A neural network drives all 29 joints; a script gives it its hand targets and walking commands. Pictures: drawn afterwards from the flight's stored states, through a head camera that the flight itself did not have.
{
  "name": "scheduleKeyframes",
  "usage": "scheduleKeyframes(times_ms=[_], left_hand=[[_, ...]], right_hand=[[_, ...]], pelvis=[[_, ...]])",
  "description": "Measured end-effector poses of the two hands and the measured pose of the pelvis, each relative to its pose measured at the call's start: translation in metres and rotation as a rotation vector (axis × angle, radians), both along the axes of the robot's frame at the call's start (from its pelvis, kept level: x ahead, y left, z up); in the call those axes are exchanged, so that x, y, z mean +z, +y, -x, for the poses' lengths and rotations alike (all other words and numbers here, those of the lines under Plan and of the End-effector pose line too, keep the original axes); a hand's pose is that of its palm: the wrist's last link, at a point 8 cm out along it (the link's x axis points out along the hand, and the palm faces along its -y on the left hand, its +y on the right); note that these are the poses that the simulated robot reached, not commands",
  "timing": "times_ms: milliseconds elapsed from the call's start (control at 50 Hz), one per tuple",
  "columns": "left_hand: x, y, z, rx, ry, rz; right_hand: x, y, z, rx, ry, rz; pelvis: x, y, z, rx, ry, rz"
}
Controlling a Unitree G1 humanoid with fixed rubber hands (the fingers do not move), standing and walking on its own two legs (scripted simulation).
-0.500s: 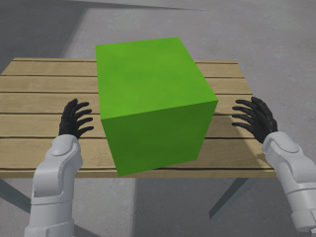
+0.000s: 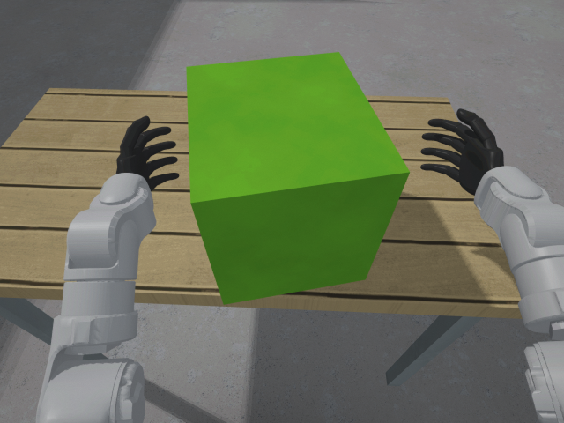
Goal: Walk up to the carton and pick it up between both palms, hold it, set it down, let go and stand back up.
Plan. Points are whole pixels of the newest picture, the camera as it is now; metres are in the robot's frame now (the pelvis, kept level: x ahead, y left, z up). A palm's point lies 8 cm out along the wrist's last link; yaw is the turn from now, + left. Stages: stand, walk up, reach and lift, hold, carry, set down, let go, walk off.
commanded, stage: reach and lift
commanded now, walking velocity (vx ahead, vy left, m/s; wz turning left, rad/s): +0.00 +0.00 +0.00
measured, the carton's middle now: (280, 179) +0.47 +0.07 +0.07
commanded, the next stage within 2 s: none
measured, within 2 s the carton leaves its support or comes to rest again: neither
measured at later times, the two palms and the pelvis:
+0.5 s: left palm (131, 132) +0.40 +0.25 +0.19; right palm (461, 114) +0.50 -0.17 +0.19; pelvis +0.01 +0.01 +0.00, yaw +1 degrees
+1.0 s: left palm (161, 197) +0.39 +0.23 +0.09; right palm (424, 173) +0.49 -0.15 +0.09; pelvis +0.00 +0.01 +0.00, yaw +1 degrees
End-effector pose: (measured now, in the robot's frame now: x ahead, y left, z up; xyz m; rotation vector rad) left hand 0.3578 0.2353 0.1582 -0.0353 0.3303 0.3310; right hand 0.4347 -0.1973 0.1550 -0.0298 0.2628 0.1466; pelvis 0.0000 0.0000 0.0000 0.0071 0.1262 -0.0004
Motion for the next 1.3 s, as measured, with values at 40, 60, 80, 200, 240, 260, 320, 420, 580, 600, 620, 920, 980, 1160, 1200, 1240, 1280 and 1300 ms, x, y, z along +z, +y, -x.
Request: scheduleKeyframes(times_ms=[40,60,80,200,240,260,320,420,580,600,620,920,980,1160,1200,1240,1280,1300], left_hand=[[0.002,0.002,-0.004,0.001,0.001,-0.004],[0.004,0.002,-0.006,0.002,0.001,-0.006],[0.005,0.003,-0.008,0.002,0.000,-0.007],[0.015,0.007,-0.018,-0.003,-0.014,-0.012],[0.017,0.010,-0.023,0.001,-0.005,-0.008],[0.018,0.011,-0.026,0.005,-0.004,-0.008],[0.022,0.014,-0.033,0.013,-0.010,-0.012],[0.030,0.015,-0.040,0.014,-0.017,-0.038],[0.029,0.016,-0.053,0.013,-0.011,-0.031],[0.026,0.017,-0.053,0.015,-0.008,-0.029],[0.023,0.017,-0.053,0.017,-0.005,-0.027],[-0.062,0.007,-0.030,0.025,0.064,0.004],[-0.071,0.001,-0.032,0.025,0.068,-0.008],[-0.078,-0.011,-0.041,0.021,0.024,-0.036],[-0.079,-0.011,-0.042,0.023,0.012,-0.039],[-0.079,-0.011,-0.041,0.025,0.004,-0.040],[-0.080,-0.011,-0.041,0.027,0.003,-0.038],[-0.080,-0.011,-0.041,0.029,0.000,-0.036]], right_hand=[[0.003,0.004,-0.006,0.005,-0.003,-0.003],[0.004,0.006,-0.009,0.007,-0.005,-0.005],[0.006,0.008,-0.012,0.010,-0.008,-0.007],[0.016,0.016,-0.028,0.017,-0.016,-0.004],[0.019,0.017,-0.034,0.011,-0.009,-0.003],[0.020,0.018,-0.036,0.010,-0.009,-0.003],[0.027,0.022,-0.044,0.013,-0.017,-0.013],[0.033,0.024,-0.057,0.008,-0.013,-0.036],[0.035,0.028,-0.069,0.005,-0.017,-0.027],[0.033,0.029,-0.070,0.004,-0.014,-0.024],[0.030,0.029,-0.070,0.004,-0.012,-0.021],[-0.048,0.042,-0.052,0.015,0.032,0.013],[-0.059,0.043,-0.051,0.009,0.042,0.012],[-0.075,0.044,-0.048,0.000,0.022,0.021],[-0.076,0.044,-0.048,0.002,0.013,0.023],[-0.076,0.045,-0.048,0.004,0.005,0.025],[-0.075,0.044,-0.048,0.001,0.006,0.022],[-0.074,0.044,-0.048,0.000,0.004,0.020]], pelvis=[[0.000,0.000,0.000,0.003,0.008,0.001],[0.000,0.000,0.000,0.004,0.011,0.002],[0.000,0.000,0.000,0.006,0.015,0.003],[0.000,0.001,-0.001,0.015,0.034,0.007],[-0.001,0.001,-0.002,0.017,0.047,0.007],[-0.001,0.001,-0.003,0.017,0.055,0.008],[-0.001,0.002,-0.004,0.016,0.070,0.010],[-0.001,0.005,-0.007,0.026,0.082,0.017],[-0.001,0.007,-0.010,0.022,0.097,0.017],[-0.001,0.008,-0.010,0.022,0.098,0.017],[-0.001,0.008,-0.011,0.023,0.100,0.017],[-0.003,0.010,-0.006,0.032,0.138,0.023],[-0.004,0.010,-0.004,0.031,0.156,0.022],[-0.006,0.009,-0.001,0.016,0.188,0.017],[-0.007,0.009,-0.001,0.014,0.190,0.017],[-0.007,0.009,-0.001,0.012,0.192,0.016],[-0.007,0.008,0.000,0.012,0.192,0.016],[-0.007,0.008,0.000,0.012,0.193,0.016]])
